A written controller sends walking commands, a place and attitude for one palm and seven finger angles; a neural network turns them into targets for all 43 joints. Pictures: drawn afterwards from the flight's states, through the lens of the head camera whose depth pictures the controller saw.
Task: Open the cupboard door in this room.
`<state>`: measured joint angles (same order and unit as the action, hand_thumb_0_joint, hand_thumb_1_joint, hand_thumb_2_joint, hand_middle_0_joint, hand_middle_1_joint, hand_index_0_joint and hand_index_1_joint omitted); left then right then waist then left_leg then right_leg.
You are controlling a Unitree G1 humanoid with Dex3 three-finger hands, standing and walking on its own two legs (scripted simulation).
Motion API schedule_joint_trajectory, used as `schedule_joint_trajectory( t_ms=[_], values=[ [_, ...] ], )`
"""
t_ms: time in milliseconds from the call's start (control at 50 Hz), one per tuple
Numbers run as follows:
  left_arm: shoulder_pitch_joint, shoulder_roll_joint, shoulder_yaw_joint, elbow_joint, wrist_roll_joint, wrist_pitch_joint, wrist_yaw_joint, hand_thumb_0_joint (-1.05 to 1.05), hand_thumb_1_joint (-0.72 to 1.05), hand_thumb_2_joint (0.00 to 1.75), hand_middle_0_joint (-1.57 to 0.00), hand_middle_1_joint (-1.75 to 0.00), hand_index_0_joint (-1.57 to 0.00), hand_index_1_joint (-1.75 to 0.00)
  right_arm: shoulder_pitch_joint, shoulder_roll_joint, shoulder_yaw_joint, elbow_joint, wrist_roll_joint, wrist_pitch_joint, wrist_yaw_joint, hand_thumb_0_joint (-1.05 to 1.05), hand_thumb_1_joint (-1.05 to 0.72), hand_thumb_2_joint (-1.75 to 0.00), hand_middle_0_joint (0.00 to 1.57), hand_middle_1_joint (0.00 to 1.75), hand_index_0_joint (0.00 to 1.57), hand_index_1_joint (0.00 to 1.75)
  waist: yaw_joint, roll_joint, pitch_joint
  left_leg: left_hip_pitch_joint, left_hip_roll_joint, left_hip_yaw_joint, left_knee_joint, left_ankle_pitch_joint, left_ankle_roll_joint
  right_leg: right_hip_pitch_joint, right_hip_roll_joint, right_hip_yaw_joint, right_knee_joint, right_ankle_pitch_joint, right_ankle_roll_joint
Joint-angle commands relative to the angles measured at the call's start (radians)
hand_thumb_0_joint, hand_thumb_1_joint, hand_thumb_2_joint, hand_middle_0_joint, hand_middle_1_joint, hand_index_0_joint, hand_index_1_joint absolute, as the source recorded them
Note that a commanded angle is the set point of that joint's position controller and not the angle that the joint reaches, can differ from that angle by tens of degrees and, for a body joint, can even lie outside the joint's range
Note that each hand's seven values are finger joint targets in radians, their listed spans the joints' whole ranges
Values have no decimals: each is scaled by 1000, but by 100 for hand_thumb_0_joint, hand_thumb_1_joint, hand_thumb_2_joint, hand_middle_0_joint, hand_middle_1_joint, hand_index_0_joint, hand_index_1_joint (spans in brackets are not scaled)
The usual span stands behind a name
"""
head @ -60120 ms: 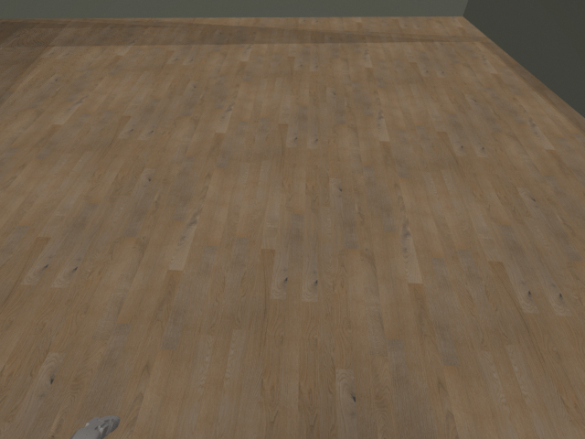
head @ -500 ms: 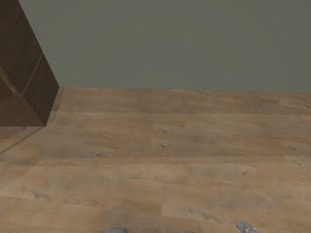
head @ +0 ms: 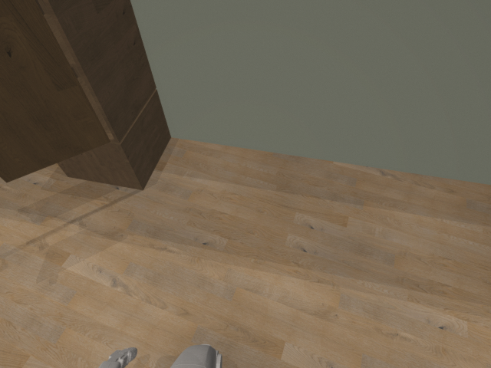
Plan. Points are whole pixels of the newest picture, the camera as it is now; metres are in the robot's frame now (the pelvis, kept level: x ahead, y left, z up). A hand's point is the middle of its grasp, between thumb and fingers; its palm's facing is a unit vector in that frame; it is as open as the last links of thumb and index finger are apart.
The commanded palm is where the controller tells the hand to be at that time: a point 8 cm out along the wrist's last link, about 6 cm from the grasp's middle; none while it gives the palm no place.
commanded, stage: turn to face it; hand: left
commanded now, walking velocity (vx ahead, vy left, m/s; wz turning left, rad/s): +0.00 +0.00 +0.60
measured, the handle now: out of the picture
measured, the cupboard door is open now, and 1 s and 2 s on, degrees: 45 45 45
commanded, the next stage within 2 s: take the last steps up to it in 0.82 s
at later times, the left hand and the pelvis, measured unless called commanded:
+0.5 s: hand out of the picture +0.06 +0.25 -0.16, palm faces +0.29 -0.92 -0.25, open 7.4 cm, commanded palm none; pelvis +0.01 +0.01 +0.00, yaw +16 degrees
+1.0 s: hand out of the picture -0.05 +0.20 -0.19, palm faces +0.52 -0.84 -0.19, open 7.4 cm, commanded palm none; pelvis +0.02 +0.02 -0.01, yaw +29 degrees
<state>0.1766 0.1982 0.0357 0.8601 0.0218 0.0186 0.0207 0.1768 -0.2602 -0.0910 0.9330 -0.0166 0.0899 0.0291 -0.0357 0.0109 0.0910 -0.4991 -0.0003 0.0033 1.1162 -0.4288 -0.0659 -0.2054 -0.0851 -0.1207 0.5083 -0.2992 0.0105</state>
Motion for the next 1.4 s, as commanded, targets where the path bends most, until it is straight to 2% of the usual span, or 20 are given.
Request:
schedule_joint_trajectory(
  t_ms=[0, 120, 140, 160, 200, 280, 520, 560, 580, 660, 780, 840, 860, 880, 900, 1100, 1220, 1260, 1280, 1380],
  values=[
    [65, 202, 58, -54, 2, -26, 10, 0, 90, 90, -20, -30, -20, -30, -111, -32, 4, -109, 6, -39, 5, 0, -90, -90, 20, 30, 20, 30, 68, -184, -101, -20, 25, 63, -205, -22, -12, 163, -250, 77, -123, 541, -118],
    [86, 240, 74, -29, -7, -21, -2, 0, 90, 90, -20, -30, -20, -30, -30, -61, 10, -93, 5, -64, 1, 0, -90, -90, 20, 30, 20, 30, 28, -163, -169, 267, -12, 109, -622, 194, 30, 99, -246, -2, 97, 581, -42],
    [74, 214, 69, -45, -14, -17, -7, 0, 90, 90, -20, -30, -20, -30, 43, -126, -7, -79, 0, -72, -3, 0, -90, -90, 20, 30, 20, 30, -15, -24, -220, 453, 79, -1, -681, 398, 71, -50, -208, -49, 250, 409, 14],
    [43, 136, 47, -85, -19, -13, -13, 0, 90, 90, -20, -30, -20, -30, 121, -237, -39, -74, -5, -77, -10, 0, -90, -90, 20, 30, 20, 30, -59, 287, -245, 596, 365, -389, -711, 773, 214, -343, -54, -66, 483, -251, 93],
    [-52, 146, 44, -118, -10, 6, -4, 0, 90, 90, -20, -30, -20, -30, 160, -263, -38, -54, -7, -70, -34, 0, -90, -90, 20, 30, 20, 30, -65, 137, -213, 514, 427, -394, -719, 800, 330, -410, -52, 100, 663, -336, 70],
    [-12, 138, 52, -49, -6, 18, -12, 0, 90, 90, -20, -30, -20, -30, -1, -163, -6, -91, -8, -81, -50, 0, -90, -90, 20, 30, 20, 30, 12, 149, -142, 346, 250, -253, -758, 584, 227, -345, -31, 132, 637, -131, 75],
    [83, 137, 51, -37, -12, -2, -4, 0, 90, 90, -20, -30, -20, -30, -58, -155, -20, -102, -3, -60, -36, 0, -90, -90, 20, 30, 20, 30, 71, 123, -140, 129, 145, -314, -677, 352, 172, 74, 65, 84, -13, 44, 49],
    [137, 279, 81, -33, 11, -24, 9, 0, 90, 90, -20, -30, -20, -30, -54, -49, -6, -129, 12, -62, -26, 0, -90, -90, 20, 30, 20, 30, 101, -308, -149, -110, -81, -62, -318, -59, 36, 231, -308, 476, -262, 63, -80],
    [121, 288, 73, -43, 6, -23, 11, 0, 90, 90, -20, -30, -20, -30, -70, -87, -13, -132, 3, -56, -22, 0, -90, -90, 20, 30, 20, 30, 98, -281, -122, -86, -45, -68, -81, -188, 38, 84, -415, 520, -276, 115, -167],
    [-9, 179, 44, -63, -2, -25, 9, 0, 90, 90, -20, -30, -20, -30, -19, -66, -12, -77, 0, -34, -8, 0, -90, -90, 20, 30, 20, 30, 18, -262, -72, -69, 19, -42, 81, -3, 15, 23, -227, 215, -203, 292, -126],
    [129, 217, 59, 1, 11, -29, 7, 0, 90, 90, -20, -30, -20, -30, -103, -3, 22, -78, 10, -58, -9, 0, -90, -90, 20, 30, 20, 30, 88, -202, -108, 70, -13, 71, -367, -51, 12, 157, -240, 151, -87, 587, -133],
    [106, 215, 58, 19, -5, -25, 1, 0, 90, 90, -20, -30, -20, -30, -8, -23, 25, -39, 9, -72, -16, 0, -90, -90, 20, 30, 20, 30, 33, -180, -134, 290, -22, 69, -649, 202, 32, 55, -199, 93, 20, 503, -53],
    [95, 181, 53, 12, -12, -21, -3, 0, 90, 90, -20, -30, -20, -30, 28, -75, 14, -29, 7, -83, -19, 0, -90, -90, 20, 30, 20, 30, 13, -49, -172, 425, 66, -22, -720, 366, 59, -46, -155, 50, 127, 365, 0],
    [103, 114, 38, -11, -22, -13, -5, 0, 90, 90, -20, -30, -20, -30, 75, -168, -5, -31, -4, -91, -28, 0, -90, -90, 20, 30, 20, 30, -2, 226, -201, 519, 304, -321, -734, 689, 176, -233, -42, -16, 288, -80, 71],
    [54, 103, 25, -19, -19, -3, 0, 0, 90, 90, -20, -30, -20, -30, 100, -202, -10, -19, -8, -80, -43, 0, -90, -90, 20, 30, 20, 30, -23, 242, -196, 463, 390, -369, -748, 836, 285, -244, -16, 56, 416, -350, 65],
    [-28, 75, 32, 22, 0, -17, -43, 0, 90, 90, -20, -30, -20, -30, 105, -111, 20, 11, -11, -114, -54, 0, -90, -90, 20, 30, 20, 30, 5, 132, -82, 384, 221, -249, -861, 198, 262, -288, 7, 59, 384, -144, 26],
    [129, 88, 46, 71, 4, -41, -43, 0, 90, 90, -20, -30, -20, -30, 62, -86, 21, 18, -2, -113, -43, 0, -90, -90, 20, 30, 20, 30, 97, 39, -77, 124, 121, -175, -716, 5, 195, 154, 45, 29, -45, -5, 16],
    [293, 246, 83, 111, 16, -55, -22, 0, 90, 90, -20, -30, -20, -30, 14, 3, 35, -33, 8, -116, -28, 0, -90, -90, 20, 30, 20, 30, 178, -377, -61, -225, -62, 35, -272, -174, 84, 373, -363, 556, -337, -325, -121],
    [301, 249, 78, 106, 3, -53, -15, 0, 90, 90, -20, -30, -20, -30, -44, -69, 22, -50, -11, -107, -19, 0, -90, -90, 20, 30, 20, 30, 177, -250, 7, -245, -2, -45, -84, -150, 79, 219, -438, 669, -426, -466, -187],
    [135, 111, 39, 88, -3, -86, -13, 0, 90, 90, -20, -30, -20, -30, 26, -9, 17, 8, -13, -85, 7, 0, -90, -90, 20, 30, 20, 30, 47, -192, 67, -133, 94, -17, -46, 194, 37, 7, -258, 237, -404, -98, -107]
  ],
)
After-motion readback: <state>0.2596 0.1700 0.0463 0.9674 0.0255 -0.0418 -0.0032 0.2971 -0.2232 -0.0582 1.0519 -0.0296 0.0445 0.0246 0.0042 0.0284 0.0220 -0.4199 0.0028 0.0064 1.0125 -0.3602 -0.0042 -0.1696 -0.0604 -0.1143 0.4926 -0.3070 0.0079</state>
